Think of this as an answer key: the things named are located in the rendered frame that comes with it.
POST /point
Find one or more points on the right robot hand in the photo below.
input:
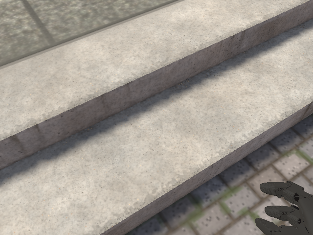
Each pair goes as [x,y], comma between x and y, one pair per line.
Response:
[301,217]

